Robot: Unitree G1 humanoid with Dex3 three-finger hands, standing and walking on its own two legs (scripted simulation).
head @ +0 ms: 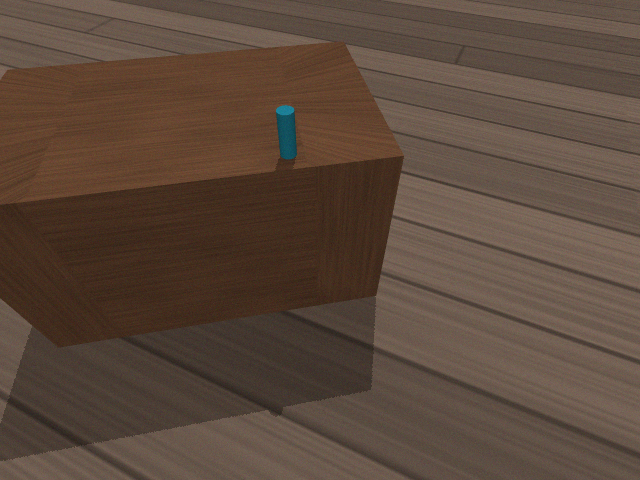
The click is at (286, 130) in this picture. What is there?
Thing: slim round
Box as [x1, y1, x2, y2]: [276, 105, 296, 158]
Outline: 284,105 276,109 280,155 284,158 292,158 296,155 294,112 291,106
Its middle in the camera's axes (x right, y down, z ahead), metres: -0.08 -0.26 +0.94
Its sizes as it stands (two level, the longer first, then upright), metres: 0.042 0.042 0.123
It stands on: a support 0.65 m high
